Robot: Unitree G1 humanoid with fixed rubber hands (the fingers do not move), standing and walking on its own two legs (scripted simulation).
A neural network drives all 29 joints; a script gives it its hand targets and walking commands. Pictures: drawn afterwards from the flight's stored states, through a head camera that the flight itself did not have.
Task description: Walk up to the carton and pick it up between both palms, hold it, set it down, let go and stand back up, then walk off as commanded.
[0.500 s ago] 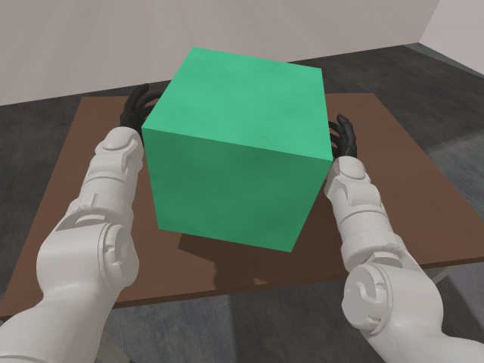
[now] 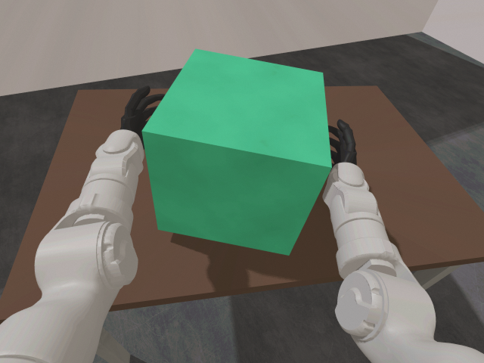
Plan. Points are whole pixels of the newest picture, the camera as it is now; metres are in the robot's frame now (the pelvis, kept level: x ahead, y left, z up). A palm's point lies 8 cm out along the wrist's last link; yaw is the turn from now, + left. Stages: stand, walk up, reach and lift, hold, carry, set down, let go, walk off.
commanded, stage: set down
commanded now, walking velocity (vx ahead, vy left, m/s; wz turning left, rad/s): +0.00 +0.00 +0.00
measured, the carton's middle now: (241, 150) +0.51 -0.01 +0.07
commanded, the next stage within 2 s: none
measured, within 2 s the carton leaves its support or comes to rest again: rests again in 0.54 s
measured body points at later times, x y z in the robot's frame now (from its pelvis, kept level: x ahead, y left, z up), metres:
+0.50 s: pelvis +0.00 +0.00 +0.00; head +0.04 +0.04 +0.45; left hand +0.49 +0.18 +0.13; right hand +0.42 -0.18 +0.11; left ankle -0.02 +0.13 -0.74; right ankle -0.02 -0.15 -0.74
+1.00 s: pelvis +0.00 +0.00 +0.00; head +0.05 +0.04 +0.45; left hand +0.49 +0.18 +0.12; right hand +0.42 -0.17 +0.11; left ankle -0.02 +0.13 -0.74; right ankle -0.02 -0.15 -0.74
